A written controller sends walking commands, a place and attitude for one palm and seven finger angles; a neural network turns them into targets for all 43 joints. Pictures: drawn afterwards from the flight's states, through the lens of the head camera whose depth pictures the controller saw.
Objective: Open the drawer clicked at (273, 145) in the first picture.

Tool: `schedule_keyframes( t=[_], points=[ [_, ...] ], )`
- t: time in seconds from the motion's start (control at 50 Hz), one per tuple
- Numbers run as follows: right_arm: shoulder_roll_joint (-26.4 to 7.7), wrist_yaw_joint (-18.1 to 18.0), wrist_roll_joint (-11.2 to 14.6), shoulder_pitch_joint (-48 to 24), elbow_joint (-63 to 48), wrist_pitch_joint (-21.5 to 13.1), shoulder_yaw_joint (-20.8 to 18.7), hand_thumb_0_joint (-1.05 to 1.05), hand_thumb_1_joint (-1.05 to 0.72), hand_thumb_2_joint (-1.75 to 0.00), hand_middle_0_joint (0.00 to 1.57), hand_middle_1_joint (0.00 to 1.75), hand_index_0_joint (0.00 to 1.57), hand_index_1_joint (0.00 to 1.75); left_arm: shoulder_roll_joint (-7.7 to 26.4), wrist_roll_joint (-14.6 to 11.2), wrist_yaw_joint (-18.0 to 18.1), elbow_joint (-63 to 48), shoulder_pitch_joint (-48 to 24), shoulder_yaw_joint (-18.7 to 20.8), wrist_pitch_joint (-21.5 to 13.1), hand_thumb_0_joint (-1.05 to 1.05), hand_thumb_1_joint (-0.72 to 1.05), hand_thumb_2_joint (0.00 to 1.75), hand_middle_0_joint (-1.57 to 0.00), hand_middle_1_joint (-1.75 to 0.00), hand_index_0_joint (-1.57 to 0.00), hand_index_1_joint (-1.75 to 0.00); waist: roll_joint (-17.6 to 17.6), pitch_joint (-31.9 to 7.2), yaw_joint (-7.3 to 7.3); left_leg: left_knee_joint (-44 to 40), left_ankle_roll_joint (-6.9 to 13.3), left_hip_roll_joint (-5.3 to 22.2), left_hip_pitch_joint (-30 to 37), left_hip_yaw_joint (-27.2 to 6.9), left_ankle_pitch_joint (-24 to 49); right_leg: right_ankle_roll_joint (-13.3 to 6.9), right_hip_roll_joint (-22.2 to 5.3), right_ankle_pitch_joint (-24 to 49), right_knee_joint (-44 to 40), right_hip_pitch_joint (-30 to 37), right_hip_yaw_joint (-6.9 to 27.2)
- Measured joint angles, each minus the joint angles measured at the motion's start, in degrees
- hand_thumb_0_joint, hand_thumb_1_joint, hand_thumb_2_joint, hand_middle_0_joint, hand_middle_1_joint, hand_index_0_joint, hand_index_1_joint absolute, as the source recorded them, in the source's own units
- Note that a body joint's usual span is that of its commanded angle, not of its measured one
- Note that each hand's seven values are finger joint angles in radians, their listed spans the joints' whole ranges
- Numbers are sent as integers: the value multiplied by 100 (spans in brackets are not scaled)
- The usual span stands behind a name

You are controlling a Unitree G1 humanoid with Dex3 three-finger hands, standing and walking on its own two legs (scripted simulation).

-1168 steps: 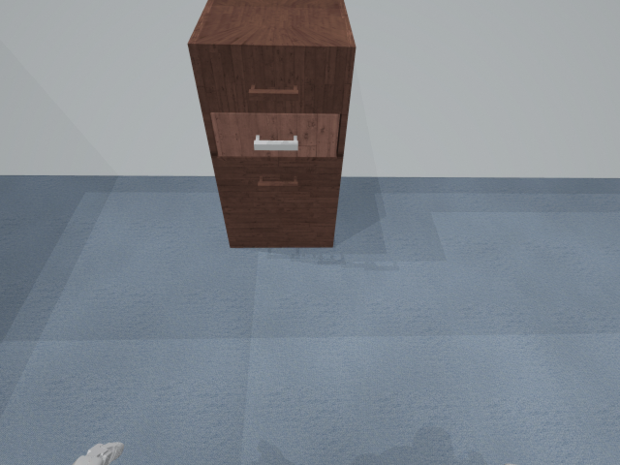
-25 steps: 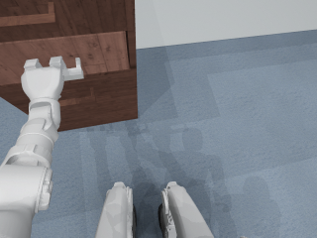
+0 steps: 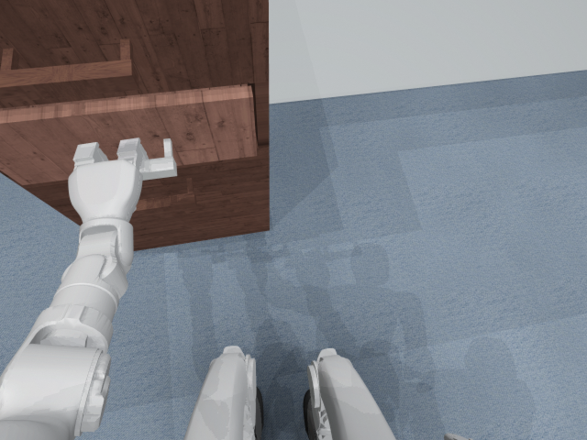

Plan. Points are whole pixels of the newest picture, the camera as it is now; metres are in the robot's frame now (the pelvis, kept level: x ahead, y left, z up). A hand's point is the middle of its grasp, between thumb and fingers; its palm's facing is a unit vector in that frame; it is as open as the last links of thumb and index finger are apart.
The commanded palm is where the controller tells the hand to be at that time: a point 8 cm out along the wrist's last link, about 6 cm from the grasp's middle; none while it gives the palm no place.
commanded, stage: pull the drawer open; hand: left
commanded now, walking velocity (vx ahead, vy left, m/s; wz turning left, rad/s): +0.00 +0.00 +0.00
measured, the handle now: (127, 160) +0.50 +0.25 -0.06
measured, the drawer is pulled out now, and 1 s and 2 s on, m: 0.02 0.08 0.13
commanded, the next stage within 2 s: none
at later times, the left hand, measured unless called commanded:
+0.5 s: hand (125, 218) +0.42 +0.25 -0.08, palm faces -0.04 -0.05 -1.00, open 5.7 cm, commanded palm +0.39 +0.23 -0.03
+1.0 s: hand (125, 240) +0.39 +0.24 -0.08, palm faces -0.04 -0.05 -1.00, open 5.7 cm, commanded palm +0.35 +0.23 -0.03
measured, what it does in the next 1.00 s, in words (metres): stands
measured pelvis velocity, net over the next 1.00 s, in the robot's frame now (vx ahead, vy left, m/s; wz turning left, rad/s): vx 0.00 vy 0.00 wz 0.01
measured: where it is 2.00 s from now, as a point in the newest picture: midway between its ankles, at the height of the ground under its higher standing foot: outside the picture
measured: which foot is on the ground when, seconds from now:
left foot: down 0.00-1.00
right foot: down 0.00-1.00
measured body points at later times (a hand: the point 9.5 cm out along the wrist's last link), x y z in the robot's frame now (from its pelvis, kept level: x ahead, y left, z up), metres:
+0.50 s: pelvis +0.00 +0.00 +0.01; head +0.17 +0.02 +0.42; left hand +0.42 +0.24 -0.02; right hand +0.08 -0.26 -0.13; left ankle +0.01 +0.08 -0.58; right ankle +0.01 -0.10 -0.58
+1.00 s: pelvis +0.00 +0.00 +0.01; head +0.15 +0.01 +0.43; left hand +0.38 +0.24 -0.02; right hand +0.09 -0.26 -0.13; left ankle +0.01 +0.08 -0.58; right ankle +0.01 -0.10 -0.58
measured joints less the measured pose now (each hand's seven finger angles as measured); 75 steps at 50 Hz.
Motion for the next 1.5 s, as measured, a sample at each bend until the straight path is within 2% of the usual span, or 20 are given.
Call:
schedule_keyframes(
  t=[0.3, 0.5, 0.76, 1.06, 1.5],
  points=[
    [-3, 3, -16, -157, -121, 88, -49, 0, -90, -90, 20, 30, 21, 30, -228, 20, 82, -277, 426, -81, 79, 1, 74, 76, -30, -135, -37, -132, -45, -10, 75, -165, 5, -17, 268, 22, 3, 3, -24, 1, -153, 261, 26],
    [0, -1, -13, -172, -101, 125, -64, 0, -90, -90, 20, 30, 21, 30, -294, 35, 170, -331, 549, -122, 118, 1, 74, 77, -30, -135, -37, -132, -47, -11, 102, -138, -6, -24, 280, 25, 15, -9, -35, 1, -104, 265, 21],
    [28, -34, 15, -166, -88, 110, -61, 1, -90, -90, 20, 30, 21, 30, -356, -7, 119, -542, 850, -134, 137, 1, 74, 76, -31, -135, -37, -131, -39, -26, 133, -184, -15, -14, 351, 65, 52, -19, -29, 34, -112, 306, 60],
    [32, -62, 5, -304, -94, 99, -78, 1, -90, -90, 20, 30, 21, 30, -505, 60, 274, -828, 1253, -189, 131, 1, 73, 77, -30, -135, -37, -130, -94, -56, 207, -202, -33, -25, 432, 65, 67, -38, -40, 33, -102, 376, 59],
    [55, -93, 11, -436, -154, 122, -79, 1, -90, -90, 20, 30, 21, 30, -706, 51, 351, -1188, 1740, -366, 315, 1, 73, 76, -30, -134, -37, -130, -104, -79, 312, -297, -62, -49, 591, 54, 83, -68, -61, 27, -167, 528, 55]
  ],
)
